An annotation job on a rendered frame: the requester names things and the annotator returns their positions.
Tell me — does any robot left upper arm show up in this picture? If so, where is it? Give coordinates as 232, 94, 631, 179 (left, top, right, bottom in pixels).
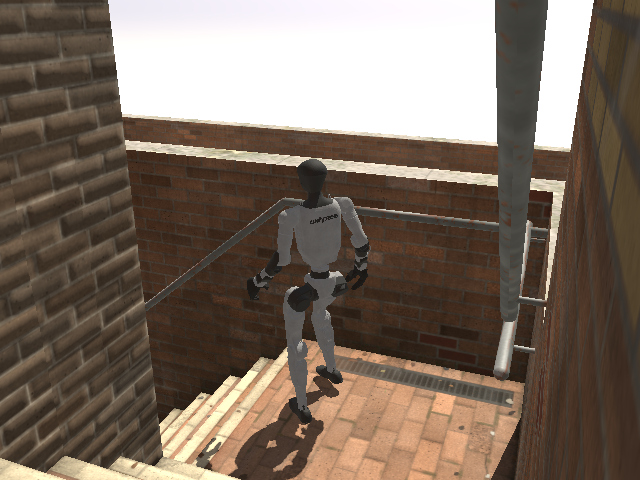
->
277, 207, 300, 266

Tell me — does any robot right forearm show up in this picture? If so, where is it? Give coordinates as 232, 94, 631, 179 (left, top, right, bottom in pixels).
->
354, 234, 369, 271

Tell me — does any robot right upper arm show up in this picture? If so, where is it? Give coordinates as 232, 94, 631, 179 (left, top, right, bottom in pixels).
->
333, 197, 368, 248

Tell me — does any left robot foot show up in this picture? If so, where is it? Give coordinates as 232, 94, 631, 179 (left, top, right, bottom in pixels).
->
289, 397, 312, 424

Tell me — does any left robot hand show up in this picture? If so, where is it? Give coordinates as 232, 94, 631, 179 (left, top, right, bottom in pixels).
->
247, 277, 269, 300

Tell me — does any robot left forearm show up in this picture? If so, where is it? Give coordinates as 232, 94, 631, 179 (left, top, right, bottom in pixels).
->
253, 251, 282, 287

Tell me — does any robot head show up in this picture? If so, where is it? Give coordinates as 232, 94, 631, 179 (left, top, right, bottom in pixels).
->
297, 159, 333, 209

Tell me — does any right robot hand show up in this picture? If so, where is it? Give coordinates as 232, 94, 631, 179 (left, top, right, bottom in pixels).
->
345, 265, 368, 290

